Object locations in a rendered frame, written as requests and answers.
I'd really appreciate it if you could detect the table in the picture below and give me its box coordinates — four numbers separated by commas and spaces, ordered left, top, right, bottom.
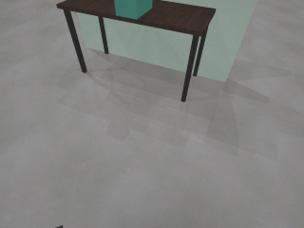
56, 0, 216, 102

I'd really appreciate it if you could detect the carton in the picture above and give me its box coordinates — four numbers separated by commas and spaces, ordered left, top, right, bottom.
114, 0, 153, 20

